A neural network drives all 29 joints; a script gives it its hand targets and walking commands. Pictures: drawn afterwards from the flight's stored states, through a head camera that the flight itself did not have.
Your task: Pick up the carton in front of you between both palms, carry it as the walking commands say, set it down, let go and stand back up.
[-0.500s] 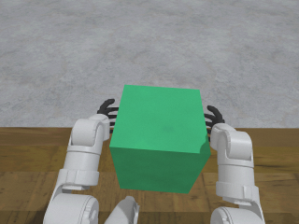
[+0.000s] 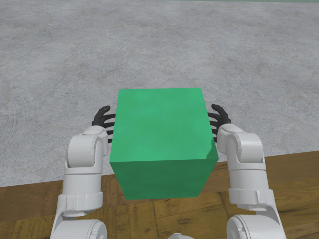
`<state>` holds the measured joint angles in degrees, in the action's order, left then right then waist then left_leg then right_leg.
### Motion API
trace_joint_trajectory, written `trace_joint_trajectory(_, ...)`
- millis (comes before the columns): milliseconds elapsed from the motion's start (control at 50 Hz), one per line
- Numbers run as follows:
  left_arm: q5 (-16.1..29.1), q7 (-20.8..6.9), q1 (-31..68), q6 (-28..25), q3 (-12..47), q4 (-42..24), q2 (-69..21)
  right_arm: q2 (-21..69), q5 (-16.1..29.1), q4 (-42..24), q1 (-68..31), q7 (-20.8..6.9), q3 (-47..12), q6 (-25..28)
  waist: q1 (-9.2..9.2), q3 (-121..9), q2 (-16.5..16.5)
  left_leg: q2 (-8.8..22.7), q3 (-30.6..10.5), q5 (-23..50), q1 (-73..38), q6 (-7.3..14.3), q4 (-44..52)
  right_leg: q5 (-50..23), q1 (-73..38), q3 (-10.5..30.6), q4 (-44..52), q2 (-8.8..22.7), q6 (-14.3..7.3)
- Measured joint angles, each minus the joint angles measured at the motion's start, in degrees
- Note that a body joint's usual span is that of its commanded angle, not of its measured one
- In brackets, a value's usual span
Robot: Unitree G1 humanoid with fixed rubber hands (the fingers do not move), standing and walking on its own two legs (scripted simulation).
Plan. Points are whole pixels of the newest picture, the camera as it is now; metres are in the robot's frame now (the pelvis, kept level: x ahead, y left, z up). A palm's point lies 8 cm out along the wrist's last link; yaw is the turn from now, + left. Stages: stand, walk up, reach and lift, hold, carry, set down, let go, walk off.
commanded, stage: carry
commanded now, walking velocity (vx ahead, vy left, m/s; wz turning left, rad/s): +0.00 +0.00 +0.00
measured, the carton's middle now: (161, 147) +0.35 -0.02 +0.03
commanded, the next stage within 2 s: none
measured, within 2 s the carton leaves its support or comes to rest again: neither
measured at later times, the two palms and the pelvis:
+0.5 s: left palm (117, 85) +0.72 +0.14 -0.05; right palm (186, 89) +0.70 -0.16 -0.05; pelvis +0.37 +0.01 -0.17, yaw +0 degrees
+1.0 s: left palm (125, 72) +1.06 +0.14 -0.21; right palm (173, 70) +1.09 -0.15 -0.21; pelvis +0.74 -0.03 -0.31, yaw +0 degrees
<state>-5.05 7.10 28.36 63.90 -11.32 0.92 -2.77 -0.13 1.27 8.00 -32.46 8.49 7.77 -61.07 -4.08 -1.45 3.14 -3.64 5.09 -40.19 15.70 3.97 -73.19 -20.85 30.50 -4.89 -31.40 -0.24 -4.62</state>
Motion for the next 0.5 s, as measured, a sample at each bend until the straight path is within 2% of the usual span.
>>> trace_joint_trajectory(20,-0.24,0.25,0.82,-0.25,0.65,0.74,-0.38,-0.71,0.01,-0.41,0.09,-0.56,0.59,-0.03,2.20,-0.43,-0.46,1.07,0.20,2.95,1.67,-0.81,-8.39,9.71,-3.14,-0.64,-0.18,-1.17,-0.63)
trace_joint_trajectory(40,-0.26,0.54,1.63,-0.53,1.16,1.43,-0.31,-1.05,-0.14,-0.06,-0.47,-1.09,1.19,0.16,3.77,-0.62,-1.28,1.21,-1.44,3.51,4.31,-1.74,-15.55,22.31,-4.22,-0.19,-2.06,-2.70,-1.10)
trace_joint_trajectory(60,0.11,0.79,2.27,-0.84,1.63,2.44,0.03,-1.06,-0.59,0.43,-0.92,-1.45,1.81,0.29,5.07,-0.47,-2.05,1.14,-3.50,3.95,7.26,-2.28,-19.76,31.58,-4.15,-0.03,-5.07,-4.00,-1.71)
trace_joint_trajectory(100,1.54,1.30,2.61,-0.76,2.45,4.37,0.91,-0.26,-1.99,0.90,-0.67,-1.60,2.68,-0.27,7.21,-0.13,-2.51,1.26,-6.67,6.84,13.31,-2.45,-19.91,35.91,-3.09,-0.45,-10.49,-5.18,-3.07)
trace_joint_trajectory(140,3.16,1.68,2.13,-0.58,2.93,6.06,1.59,1.09,-3.46,0.70,0.73,-1.71,3.59,-1.04,8.65,0.47,-2.53,2.23,-8.50,10.49,18.68,-2.34,-12.92,41.56,-2.88,-0.80,-14.96,-5.67,-3.36)
trace_joint_trajectory(200,4.99,2.27,1.73,-0.95,3.86,7.39,2.18,2.42,-4.94,-0.89,2.78,-1.81,4.49,-1.54,10.06,2.19,-2.56,3.96,-8.97,16.25,24.39,-2.77,0.84,47.09,-4.27,-0.70,-18.02,-5.49,-2.85)
trace_joint_trajectory(260,5.94,2.49,2.17,-2.30,4.36,7.65,2.19,2.88,-5.53,-3.62,4.23,-1.84,4.99,-1.18,10.90,3.40,-3.18,5.06,-8.27,33.06,28.18,-1.86,10.38,52.28,-5.79,0.02,-21.23,-5.49,-2.98)
trace_joint_trajectory(320,6.25,2.50,2.56,-3.69,4.58,6.74,1.73,3.04,-5.74,-7.09,5.54,-1.85,5.26,-0.66,11.41,3.64,-4.60,4.86,-6.79,47.00,26.08,-1.98,26.74,58.83,-8.41,1.07,-25.19,-5.93,-2.51)
trace_joint_trajectory(380,6.38,2.44,2.78,-4.15,4.38,5.02,1.34,3.20,-5.82,-10.14,6.45,-1.81,5.13,-0.47,11.03,2.37,-5.70,3.21,-3.59,57.74,20.25,-1.27,38.96,66.12,-11.64,0.96,-31.27,-6.21,-2.17)
trace_joint_trajectory(420,6.61,2.03,2.43,-3.78,3.70,3.95,2.10,3.62,-6.32,-9.76,5.56,-1.65,4.20,-0.44,8.65,0.88,-6.05,1.80,-1.01,59.39,13.36,0.32,43.38,60.37,-11.91,-0.67,-41.72,-5.45,-1.70)
trace_joint_trajectory(440,6.67,1.54,2.48,-3.68,3.30,3.88,2.77,3.86,-6.60,-9.07,4.76,-1.44,3.65,-0.46,6.67,0.01,-5.64,0.95,-0.52,49.73,10.20,1.38,43.29,58.80,-10.56,-1.04,-49.66,-4.66,-0.75)
trace_joint_trajectory(460,6.57,1.13,3.17,-3.74,2.86,4.43,3.11,3.61,-6.59,-8.27,3.82,-1.22,3.26,-0.46,4.99,-0.60,-4.78,-0.31,-0.54,37.72,9.44,2.26,41.17,58.66,-8.21,0.11,-56.97,-4.14,0.40)
trace_joint_trajectory(480,6.08,0.80,3.65,-3.68,2.44,5.05,3.16,3.08,-6.20,-6.96,2.91,-1.05,2.85,-0.43,3.64,-0.83,-4.02,-1.55,-0.47,29.19,9.79,3.04,37.58,58.00,-5.48,2.04,-61.94,-3.81,1.06)
trace_joint_trajectory(500,5.33,0.77,3.59,-3.24,2.25,5.41,2.92,2.44,-5.48,-5.51,2.24,-0.65,2.20,-0.72,2.31,-1.12,-4.15,-2.11,-0.50,26.17,10.09,4.09,34.95,57.15,-2.71,3.63,-64.06,-3.67,1.40)
